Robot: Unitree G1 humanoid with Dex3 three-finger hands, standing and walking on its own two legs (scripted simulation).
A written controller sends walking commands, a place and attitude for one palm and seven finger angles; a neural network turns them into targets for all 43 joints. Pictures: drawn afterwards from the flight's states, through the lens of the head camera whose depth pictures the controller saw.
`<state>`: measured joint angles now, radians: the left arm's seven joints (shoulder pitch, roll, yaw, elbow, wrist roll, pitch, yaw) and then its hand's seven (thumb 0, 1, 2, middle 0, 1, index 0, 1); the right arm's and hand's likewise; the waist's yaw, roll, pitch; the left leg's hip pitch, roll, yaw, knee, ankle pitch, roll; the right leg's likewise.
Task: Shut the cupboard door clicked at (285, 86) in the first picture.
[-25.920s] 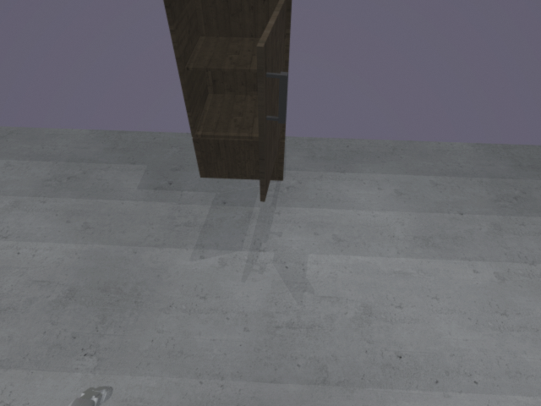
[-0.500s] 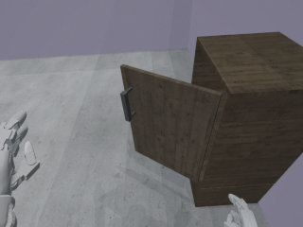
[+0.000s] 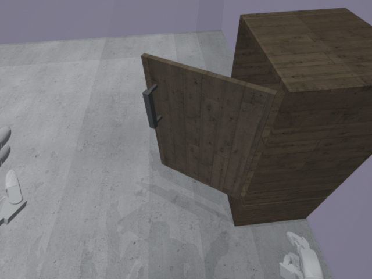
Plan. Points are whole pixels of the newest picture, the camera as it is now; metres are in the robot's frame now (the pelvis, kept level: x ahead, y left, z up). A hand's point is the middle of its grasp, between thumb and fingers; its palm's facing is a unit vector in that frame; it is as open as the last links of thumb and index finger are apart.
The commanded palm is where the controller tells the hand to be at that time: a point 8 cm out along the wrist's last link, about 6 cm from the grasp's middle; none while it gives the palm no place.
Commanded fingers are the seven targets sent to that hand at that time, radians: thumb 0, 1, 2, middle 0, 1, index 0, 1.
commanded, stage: step back with the hand held close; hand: left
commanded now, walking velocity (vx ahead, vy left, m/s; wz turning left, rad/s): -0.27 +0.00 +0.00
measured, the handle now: (154, 106) +0.65 +0.17 -0.05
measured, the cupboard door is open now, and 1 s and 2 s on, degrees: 55 55 55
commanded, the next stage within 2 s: stop stepping back and stand still in 0.98 s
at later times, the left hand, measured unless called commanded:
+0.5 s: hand out of the picture +0.10 +0.27 +0.16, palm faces +0.49 -0.73 -0.47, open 7.4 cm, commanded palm +0.05 +0.30 +0.17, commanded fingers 0.00 0.90 0.90 -0.20 -0.30 -0.20 -0.30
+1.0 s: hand out of the picture +0.02 +0.28 +0.16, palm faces +0.48 -0.76 -0.44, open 7.4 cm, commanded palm -0.04 +0.31 +0.17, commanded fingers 0.00 0.90 0.90 -0.20 -0.30 -0.20 -0.30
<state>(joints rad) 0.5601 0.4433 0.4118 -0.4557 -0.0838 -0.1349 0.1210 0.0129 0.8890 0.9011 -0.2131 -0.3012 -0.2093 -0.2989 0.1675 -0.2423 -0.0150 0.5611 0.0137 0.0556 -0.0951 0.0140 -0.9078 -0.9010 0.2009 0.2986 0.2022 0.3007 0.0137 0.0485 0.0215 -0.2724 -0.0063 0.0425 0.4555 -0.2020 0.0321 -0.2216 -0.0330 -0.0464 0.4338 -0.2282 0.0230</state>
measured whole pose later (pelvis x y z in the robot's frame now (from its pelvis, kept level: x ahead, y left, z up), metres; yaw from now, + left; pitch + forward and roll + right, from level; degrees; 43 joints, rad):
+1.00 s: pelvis -0.16 +0.00 -0.02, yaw +4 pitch +1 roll -5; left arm 0.53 0.43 0.43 -0.54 -0.06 -0.30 0.13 0.01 0.89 0.90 -0.21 -0.30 -0.21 -0.30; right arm 0.15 -0.20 -0.02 0.67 0.00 -0.10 -0.08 0.01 -0.91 -0.90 0.20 0.30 0.20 0.30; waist 0.05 0.04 0.02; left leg -0.54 0.09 0.07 0.45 0.06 0.05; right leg -0.15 0.10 0.05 0.52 -0.39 0.01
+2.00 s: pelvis -0.24 +0.02 -0.01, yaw -6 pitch -2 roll +1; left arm 0.46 0.35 0.36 -0.44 -0.04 -0.16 0.17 0.02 0.89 0.90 -0.21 -0.30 -0.20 -0.30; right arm 0.22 -0.22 0.01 0.67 0.00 -0.09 -0.09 0.02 -0.91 -0.90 0.20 0.30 0.20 0.30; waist 0.03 -0.04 0.00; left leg -0.28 0.03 0.05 0.57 -0.26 -0.02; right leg -0.14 0.03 -0.11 0.63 -0.41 -0.02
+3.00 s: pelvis -0.28 +0.07 +0.00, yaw -3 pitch -2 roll +0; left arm 0.39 0.16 0.01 1.13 0.02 0.02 0.03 0.00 0.91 0.90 -0.20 -0.30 -0.19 -0.30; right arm 0.29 -0.15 0.01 1.11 -0.02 0.03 -0.03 0.01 -0.92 -0.90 0.20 0.30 0.20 0.30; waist 0.01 0.02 0.03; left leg -0.27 -0.04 0.02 0.40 -0.10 0.05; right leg -0.10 0.00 -0.08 0.43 -0.30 -0.02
